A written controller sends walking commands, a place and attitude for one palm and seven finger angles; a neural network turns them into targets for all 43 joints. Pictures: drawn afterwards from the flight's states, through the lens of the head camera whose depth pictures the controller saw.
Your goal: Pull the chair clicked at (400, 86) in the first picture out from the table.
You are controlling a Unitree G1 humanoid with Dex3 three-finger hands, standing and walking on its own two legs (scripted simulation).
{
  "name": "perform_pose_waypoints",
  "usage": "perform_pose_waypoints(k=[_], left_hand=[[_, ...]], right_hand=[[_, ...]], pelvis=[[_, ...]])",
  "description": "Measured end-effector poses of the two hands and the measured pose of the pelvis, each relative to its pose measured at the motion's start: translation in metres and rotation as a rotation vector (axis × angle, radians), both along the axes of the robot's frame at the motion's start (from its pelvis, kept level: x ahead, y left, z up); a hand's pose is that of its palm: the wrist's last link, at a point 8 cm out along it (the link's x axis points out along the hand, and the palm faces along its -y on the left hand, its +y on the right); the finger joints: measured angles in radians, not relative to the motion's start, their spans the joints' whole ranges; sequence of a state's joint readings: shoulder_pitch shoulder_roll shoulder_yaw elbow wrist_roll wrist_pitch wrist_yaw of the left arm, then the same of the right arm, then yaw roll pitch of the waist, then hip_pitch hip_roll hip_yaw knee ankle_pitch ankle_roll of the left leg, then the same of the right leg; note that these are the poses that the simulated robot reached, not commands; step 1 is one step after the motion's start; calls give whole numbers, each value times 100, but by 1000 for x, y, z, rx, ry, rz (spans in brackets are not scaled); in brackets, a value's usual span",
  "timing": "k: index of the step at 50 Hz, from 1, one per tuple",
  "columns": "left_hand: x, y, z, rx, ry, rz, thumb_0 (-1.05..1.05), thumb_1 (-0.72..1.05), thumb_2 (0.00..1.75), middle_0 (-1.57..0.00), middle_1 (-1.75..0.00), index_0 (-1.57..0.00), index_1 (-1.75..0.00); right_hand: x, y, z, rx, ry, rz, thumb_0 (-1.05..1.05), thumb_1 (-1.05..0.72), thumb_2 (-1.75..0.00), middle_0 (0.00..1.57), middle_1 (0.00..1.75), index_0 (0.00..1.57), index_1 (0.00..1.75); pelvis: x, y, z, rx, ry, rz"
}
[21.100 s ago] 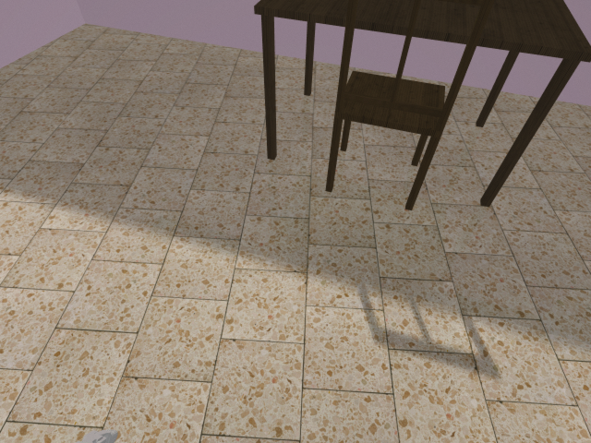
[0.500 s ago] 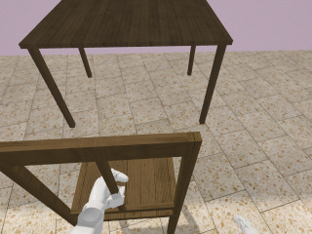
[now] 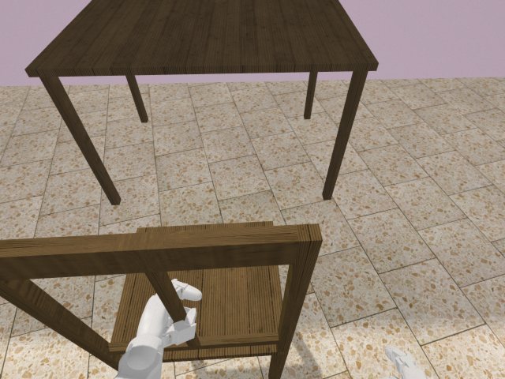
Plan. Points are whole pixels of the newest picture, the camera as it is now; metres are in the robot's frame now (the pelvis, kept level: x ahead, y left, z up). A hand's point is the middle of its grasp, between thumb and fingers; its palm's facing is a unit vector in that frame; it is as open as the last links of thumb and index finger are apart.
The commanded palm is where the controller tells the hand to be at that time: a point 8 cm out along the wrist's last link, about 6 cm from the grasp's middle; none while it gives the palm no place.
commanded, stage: open the thumb and straighten the fingers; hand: left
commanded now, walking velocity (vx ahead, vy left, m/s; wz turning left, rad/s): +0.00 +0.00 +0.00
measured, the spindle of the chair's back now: (177, 312) +0.24 +0.15 -0.07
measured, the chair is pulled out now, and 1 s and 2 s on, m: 0.69 0.69 0.69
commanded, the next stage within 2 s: draw the fingers out of the gap in 0.72 s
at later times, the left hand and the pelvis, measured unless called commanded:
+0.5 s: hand (186, 318) +0.24 +0.13 -0.08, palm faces +0.00 -0.99 -0.15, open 14.5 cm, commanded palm +0.22 +0.18 -0.05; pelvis +0.02 +0.00 -0.04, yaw +2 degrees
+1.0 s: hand (180, 340) +0.20 +0.14 -0.08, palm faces +0.01 -0.99 -0.15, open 17.4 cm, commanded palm +0.18 +0.19 -0.06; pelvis +0.03 +0.00 -0.05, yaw +3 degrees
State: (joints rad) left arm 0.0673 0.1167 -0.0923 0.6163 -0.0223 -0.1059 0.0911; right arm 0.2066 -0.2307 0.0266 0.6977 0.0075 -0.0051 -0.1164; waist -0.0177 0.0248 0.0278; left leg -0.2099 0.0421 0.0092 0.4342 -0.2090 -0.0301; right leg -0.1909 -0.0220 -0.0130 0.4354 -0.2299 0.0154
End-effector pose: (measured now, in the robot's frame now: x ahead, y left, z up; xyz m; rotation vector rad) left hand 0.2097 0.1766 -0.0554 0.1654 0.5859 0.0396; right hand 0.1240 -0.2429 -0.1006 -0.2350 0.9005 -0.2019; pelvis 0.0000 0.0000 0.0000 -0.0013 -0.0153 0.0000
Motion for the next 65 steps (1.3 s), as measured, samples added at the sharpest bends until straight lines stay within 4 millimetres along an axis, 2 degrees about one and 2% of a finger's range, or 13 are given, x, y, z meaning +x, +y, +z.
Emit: perform_pose_waypoints(k=[4, 7, 10, 14, 19, 24, 33, 39, 45, 57, 65], left_hand=[[3, 1, -2, -35, -3, 7, 4, 66, 82, -32, -132, -50, -145], [7, 1, 1, -39, -35, -22, 3, 56, 76, -37, -136, -50, -145], [9, 3, 1, -29, -40, -31, 2, 37, 66, -42, -140, -50, -145], [11, 4, 0, -20, -23, -22, 1, 4, 49, -45, -138, -48, -141], [12, 5, 0, -17, -9, -3, 0, -28, 33, -41, -121, -42, -123], [11, 7, -3, -14, 9, 8, 0, -44, 25, -32, -93, -32, -94], [7, 9, -6, -12, 25, 7, -1, -52, 21, -12, -34, -12, -35], [4, 10, -6, -14, 22, 15, -1, -53, 20, -4, -12, -4, -12], [-5, 13, -8, -10, 35, 22, -1, -53, 20, -2, -3, -2, -4], [-50, 10, -5, -16, 52, 32, -1, -53, 20, -1, 0, -1, -1], [-70, 11, -6, -20, 57, 42, -1, -53, 20, -1, 0, -1, 0]], right_hand=[[1, -5, 0, 39, -26, -12, 1, -90, -90, 20, 30, 20, 30], [6, -9, 0, 41, -66, -5, 1, -90, -90, 20, 30, 20, 30], [13, -10, -2, 42, -101, 9, 1, -90, -90, 20, 30, 20, 30], [25, -8, -8, 47, -135, 26, 1, -90, -90, 20, 30, 20, 30], [41, -1, -14, 58, -172, 48, 1, -90, -90, 20, 30, 20, 30], [55, 5, -18, 60, -196, 71, 1, -90, -90, 20, 30, 20, 30], [70, 4, -21, 38, -212, 83, 1, -90, -90, 20, 30, 20, 30], [72, 1, -21, 18, -205, 76, 1, -90, -90, 20, 30, 20, 30], [73, 2, -22, 12, -204, 63, 1, -90, -90, 20, 30, 20, 30], [81, 19, -22, 27, -257, 67, 1, -90, -90, 20, 30, 20, 30], [86, 31, -21, 38, -287, 85, 1, -90, -90, 20, 30, 20, 30]], pelvis=[[0, -3, -5, 3, 36, 18], [0, -4, -11, 2, 62, 19], [1, -4, -16, 2, 90, 18], [5, -3, -23, 4, 120, 19], [12, -3, -30, 7, 150, 24], [20, -4, -36, 5, 169, 32], [30, -5, -44, -2, 197, 45], [34, -5, -47, -5, 208, 49], [35, -3, -49, -9, 217, 50], [31, 4, -56, -19, 226, 57], [26, 6, -62, -25, 228, 60]])
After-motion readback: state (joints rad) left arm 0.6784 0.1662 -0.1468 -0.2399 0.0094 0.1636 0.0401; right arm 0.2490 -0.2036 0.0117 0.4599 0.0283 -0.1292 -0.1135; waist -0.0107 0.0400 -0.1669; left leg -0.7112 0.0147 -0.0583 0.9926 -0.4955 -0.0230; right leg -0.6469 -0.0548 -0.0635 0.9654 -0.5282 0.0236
